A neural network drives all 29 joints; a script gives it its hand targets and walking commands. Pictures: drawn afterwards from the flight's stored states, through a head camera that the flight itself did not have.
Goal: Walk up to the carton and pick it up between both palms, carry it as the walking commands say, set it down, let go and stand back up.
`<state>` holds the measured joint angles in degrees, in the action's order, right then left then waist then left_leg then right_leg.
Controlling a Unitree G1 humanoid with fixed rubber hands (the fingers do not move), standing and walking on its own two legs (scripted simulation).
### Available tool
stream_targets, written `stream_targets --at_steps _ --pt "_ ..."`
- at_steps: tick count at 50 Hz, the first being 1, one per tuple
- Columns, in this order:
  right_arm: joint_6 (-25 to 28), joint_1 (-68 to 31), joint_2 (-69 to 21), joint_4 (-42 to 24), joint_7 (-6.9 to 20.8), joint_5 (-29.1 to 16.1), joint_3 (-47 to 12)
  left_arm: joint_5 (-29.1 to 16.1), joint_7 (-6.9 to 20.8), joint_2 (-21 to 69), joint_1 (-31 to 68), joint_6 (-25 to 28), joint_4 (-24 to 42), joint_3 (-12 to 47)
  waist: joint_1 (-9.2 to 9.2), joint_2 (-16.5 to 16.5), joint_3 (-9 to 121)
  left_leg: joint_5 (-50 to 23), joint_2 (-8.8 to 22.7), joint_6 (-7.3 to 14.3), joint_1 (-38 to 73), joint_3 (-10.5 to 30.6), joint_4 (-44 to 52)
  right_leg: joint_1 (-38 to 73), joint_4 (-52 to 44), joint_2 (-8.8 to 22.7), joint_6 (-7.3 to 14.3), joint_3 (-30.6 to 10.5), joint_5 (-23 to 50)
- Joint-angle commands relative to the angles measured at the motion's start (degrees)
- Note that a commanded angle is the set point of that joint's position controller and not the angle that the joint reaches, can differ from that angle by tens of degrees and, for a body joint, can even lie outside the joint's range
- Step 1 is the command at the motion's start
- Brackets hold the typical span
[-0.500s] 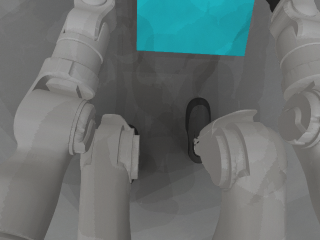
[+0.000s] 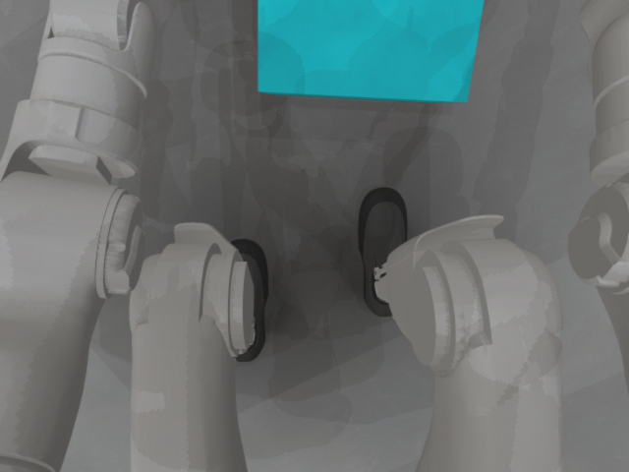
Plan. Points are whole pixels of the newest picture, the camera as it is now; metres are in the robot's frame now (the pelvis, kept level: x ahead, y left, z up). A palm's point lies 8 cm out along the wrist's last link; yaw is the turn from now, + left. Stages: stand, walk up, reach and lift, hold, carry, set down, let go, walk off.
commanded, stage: set down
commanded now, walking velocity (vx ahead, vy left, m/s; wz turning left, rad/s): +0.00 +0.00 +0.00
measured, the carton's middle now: out of the picture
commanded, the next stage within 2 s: let go in 1.28 s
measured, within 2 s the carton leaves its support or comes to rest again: neither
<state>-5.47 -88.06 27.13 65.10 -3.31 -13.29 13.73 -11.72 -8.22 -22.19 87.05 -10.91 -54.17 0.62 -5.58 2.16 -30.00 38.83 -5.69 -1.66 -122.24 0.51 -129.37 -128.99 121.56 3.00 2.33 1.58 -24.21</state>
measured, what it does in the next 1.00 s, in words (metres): rises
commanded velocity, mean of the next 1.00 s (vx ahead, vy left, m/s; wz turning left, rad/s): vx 0.00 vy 0.00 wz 0.00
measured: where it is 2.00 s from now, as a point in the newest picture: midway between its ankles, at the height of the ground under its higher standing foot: (313, 296)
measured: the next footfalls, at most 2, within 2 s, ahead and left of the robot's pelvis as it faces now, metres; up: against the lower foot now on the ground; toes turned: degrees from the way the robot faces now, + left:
none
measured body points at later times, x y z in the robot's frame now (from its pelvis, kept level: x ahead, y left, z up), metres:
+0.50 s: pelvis -0.01 +0.00 +0.10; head +0.36 -0.05 +0.35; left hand +0.60 +0.09 -0.03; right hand +0.53 -0.30 -0.03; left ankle +0.09 +0.11 -0.34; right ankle +0.16 -0.11 -0.34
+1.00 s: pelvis +0.00 +0.00 +0.22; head +0.35 -0.06 +0.49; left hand +0.60 +0.09 +0.12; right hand +0.53 -0.31 +0.11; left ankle +0.09 +0.11 -0.34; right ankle +0.16 -0.11 -0.34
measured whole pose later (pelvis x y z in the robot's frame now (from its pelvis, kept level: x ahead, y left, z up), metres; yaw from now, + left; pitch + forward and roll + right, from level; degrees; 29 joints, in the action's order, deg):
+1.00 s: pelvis +0.00 +0.00 +0.22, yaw -1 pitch +24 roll +3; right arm -21.3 -79.1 25.2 43.7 -4.2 -10.5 12.8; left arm -7.3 -7.4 -21.4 81.5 -23.0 -43.5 -7.3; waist -6.8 1.5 -30.1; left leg 29.3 -3.8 -0.6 -80.6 -0.2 -85.3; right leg -87.0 81.0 0.3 1.3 -1.1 -18.5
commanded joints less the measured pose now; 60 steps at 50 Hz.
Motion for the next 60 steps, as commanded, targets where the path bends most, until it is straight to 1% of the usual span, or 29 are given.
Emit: stream_targets --at_steps 1,2,3,4,5,6,9,11,13,17,19,24,26,30,31,34,35,40,42,44,45,46,48,49,50,53,54,56,60 --pt "0.35 -17.70 10.74 -20.28 -0.93 0.05 -0.25 0.36 -1.43 -7.51 19.30 0.84 18.12 -1.94 -2.86 -1.79 105.43 -18.76 -1.31 0.08 24.81 -3.12 15.81 71.09 -6.97 -3.60 -1.03 -3.68 32.16" --pt "-0.50 -16.69 11.10 -14.22 -0.76 1.25 2.25 0.07 -1.17 -5.13 20.04 -0.02 13.47 -1.94 -6.56 -1.34 91.09 -12.15 -0.33 0.89 17.65 -1.48 17.96 58.96 -7.65 -3.97 -1.12 -2.27 25.05" --pt "-1.30 -15.66 11.29 -15.04 -0.25 2.21 2.43 1.01 -1.27 -3.73 16.84 -0.55 12.84 -1.50 -3.44 -0.38 95.83 -13.82 -1.13 0.26 22.90 -2.65 18.03 60.55 -7.92 -3.64 -1.02 -2.06 23.72" --pt "-1.35 -16.99 10.39 -17.60 0.11 2.12 1.96 -0.24 -1.11 -2.72 17.94 -0.93 13.03 -1.75 -6.26 -2.35 95.01 -12.87 -1.03 0.58 21.80 -1.37 18.49 59.56 -7.84 -4.27 -1.39 -0.77 23.75" --pt "-2.32 -15.16 9.11 -10.39 0.13 2.69 0.29 1.18 -0.98 -4.22 18.50 -1.09 11.28 -2.95 -2.91 -3.17 89.06 -9.95 -0.99 0.10 20.79 -2.59 18.75 58.70 -9.96 -3.63 -1.16 -1.90 18.06" --pt "-1.92 -16.48 12.49 -22.55 -0.57 3.95 3.45 2.09 -1.34 -8.40 19.74 -1.26 18.76 -4.34 -4.04 -3.91 100.30 -13.77 -1.43 0.59 26.25 -2.87 19.77 65.51 -10.50 -4.06 -1.57 -1.34 22.28" --pt "-3.44 -15.60 11.61 -13.79 -0.17 3.20 4.29 2.82 -2.04 -5.60 20.99 -2.30 13.10 -4.18 -4.17 0.24 90.07 -10.00 -0.34 0.83 28.75 -1.09 23.44 52.64 -13.60 -3.89 -1.02 -0.67 14.46" --pt "-3.61 -17.07 11.62 -23.53 -0.33 3.67 2.54 1.85 -2.25 -4.16 20.20 -2.43 20.72 -4.23 -4.37 -3.06 104.35 -15.70 -1.93 0.98 34.39 -1.22 23.82 62.28 -13.66 -4.97 -1.36 1.39 20.81" --pt "-4.46 -16.49 10.78 -16.04 -0.55 2.10 2.69 2.65 -2.47 -4.61 20.50 -3.36 11.37 -4.72 -4.97 0.20 97.01 -13.29 -1.03 0.78 28.36 -2.41 24.01 60.23 -14.20 -4.84 -0.93 -1.02 20.90" --pt "-5.95 -17.29 11.80 -25.76 -0.38 1.18 1.81 2.79 -3.13 -7.46 21.20 -4.55 18.45 -5.46 -1.74 1.12 111.56 -16.76 -1.36 0.59 37.98 -3.59 26.17 69.49 -17.69 -4.68 -1.45 -0.83 23.37" --pt "-6.93 -15.14 12.16 -24.50 -0.65 2.57 2.32 2.36 -2.83 -7.74 20.73 -5.03 20.02 -6.17 -4.73 -2.82 108.55 -13.68 -2.43 0.74 31.54 -3.20 27.42 75.32 -19.39 -5.10 -0.86 -1.88 25.56" --pt "-8.82 -15.53 8.78 -26.05 0.69 0.96 -1.46 2.11 -2.09 -5.63 20.75 -6.33 18.99 -6.49 -2.29 -4.35 106.48 -14.30 -2.15 2.24 36.97 -2.09 31.84 71.34 -22.48 -5.75 -0.77 -0.54 20.82" --pt "-10.62 -13.20 10.40 -21.81 0.13 3.26 0.55 3.31 -1.57 -6.45 17.65 -7.68 13.59 -5.90 -4.52 -2.53 103.03 -8.48 -2.01 1.84 33.69 -2.52 34.34 74.14 -25.90 -5.54 -0.70 -1.69 18.97" --pt "-10.40 -12.58 9.03 -26.02 -0.29 3.03 0.76 5.38 -1.46 -6.53 19.69 -7.14 20.77 -8.80 -2.53 -2.33 106.74 -11.67 -2.57 1.50 37.00 -3.20 36.86 80.33 -28.25 -6.39 -0.22 -2.19 21.69" --pt "-10.34 -15.15 10.26 -32.85 -0.38 3.29 2.60 4.08 -1.39 -8.71 20.97 -7.40 22.72 -8.68 -5.81 -2.51 117.23 -15.88 -2.44 1.74 42.50 -3.44 37.46 85.75 -28.89 -6.13 -1.10 -1.57 27.46" --pt "-12.34 -17.17 10.95 -34.11 -0.75 2.98 0.87 4.77 -1.21 -9.65 21.91 -8.89 24.91 -10.59 -2.44 -5.29 111.91 -12.47 -2.53 1.85 40.06 -3.04 40.54 87.76 -31.90 -5.85 -0.86 -2.47 23.39" --pt "-12.83 -12.64 10.14 -25.53 -0.87 4.90 0.98 5.77 -0.81 -8.32 18.30 -9.36 16.87 -8.61 -3.01 -4.06 106.35 -10.10 -2.41 1.62 36.49 -3.56 41.57 86.09 -33.73 -5.68 -0.73 -4.19 22.32" --pt "-13.56 -10.41 10.13 -31.05 -1.34 4.36 0.77 4.24 -0.17 -7.16 15.76 -9.69 20.10 -8.09 -4.38 -3.36 116.16 -16.18 -2.53 1.80 46.16 -2.16 46.34 93.24 -37.50 -5.92 -1.13 -3.05 28.26" --pt "-12.60 -10.80 6.74 -33.17 -1.26 1.19 -1.70 4.89 0.18 -8.75 17.39 -8.57 25.34 -8.60 -1.01 -1.60 117.16 -20.59 -2.17 1.81 49.09 -2.57 46.96 95.38 -37.62 -6.42 -1.09 -3.09 31.73" --pt "-13.83 -11.18 9.50 -26.56 -0.87 3.64 1.43 5.11 0.33 -8.35 13.93 -10.08 14.24 -8.13 -3.00 -1.93 110.89 -15.99 -1.90 1.91 50.16 -1.48 50.47 90.02 -40.16 -5.93 -1.28 -2.04 26.15" --pt "-13.28 -11.47 8.09 -37.83 -1.04 1.29 -0.18 3.94 0.09 -6.95 16.40 -10.08 27.56 -9.25 -1.48 -1.91 119.29 -19.43 -2.45 1.56 56.62 -2.18 51.57 97.73 -42.58 -6.54 -1.36 -2.49 28.68" --pt "-14.12 -12.78 9.04 -24.17 -0.95 5.54 1.36 4.81 0.57 -7.53 17.35 -10.34 14.07 -9.59 -3.25 -5.11 103.84 -10.99 -1.60 1.73 44.95 -1.78 51.73 89.85 -43.94 -5.39 -0.82 -3.34 19.89" --pt "-12.87 -12.97 10.05 -40.72 -1.07 1.64 0.12 2.97 0.43 -6.76 16.91 -9.70 28.16 -7.73 -3.98 -1.71 122.89 -21.03 -1.72 1.24 58.13 -2.27 54.03 103.10 -45.53 -6.28 -1.45 -3.70 30.63" --pt "-13.76 -9.66 8.81 -28.79 -1.11 3.40 -0.41 6.70 0.66 -7.50 12.71 -9.71 18.79 -9.93 0.08 -2.05 112.83 -17.67 -2.11 1.09 51.29 -3.48 55.08 102.63 -46.54 -5.82 -0.81 -5.32 29.79" --pt "-13.93 -9.77 6.39 -31.31 -0.76 1.75 0.56 3.39 1.40 -7.28 14.97 -10.24 21.26 -8.36 -2.93 -3.47 108.92 -16.14 -1.52 2.30 51.34 -0.56 57.93 100.63 -46.22 -5.67 -1.22 -3.63 28.74" --pt "-13.04 -11.01 10.47 -35.28 -0.85 5.95 3.66 4.79 1.12 -8.25 15.08 -8.76 24.87 -11.04 -1.99 -5.11 116.22 -19.98 -1.45 1.08 57.43 -1.49 60.47 105.60 -51.35 -5.91 -1.89 -3.94 29.36" --pt "-13.43 -13.66 8.82 -36.07 -0.59 3.52 2.75 4.90 0.74 -7.85 16.70 -9.84 25.47 -10.11 -0.58 -0.12 116.36 -21.22 -1.94 1.25 63.00 -1.84 63.20 104.61 -52.95 -5.82 -1.84 -3.40 30.32" --pt "-13.13 -11.11 7.93 -26.04 0.61 4.51 0.38 6.25 1.13 -7.06 10.31 -9.72 14.17 -11.47 0.77 -2.71 104.84 -18.37 -1.11 1.15 58.82 -1.44 65.16 101.27 -54.66 -5.39 -1.74 -3.22 27.23" --pt "-8.17 -5.54 6.01 -25.26 1.73 8.81 4.60 7.81 1.55 -3.58 12.18 -5.00 19.45 -12.50 -1.12 -2.45 99.43 -23.20 -0.67 0.77 59.63 1.18 70.12 99.16 -56.99 -5.49 -2.03 -3.24 32.92"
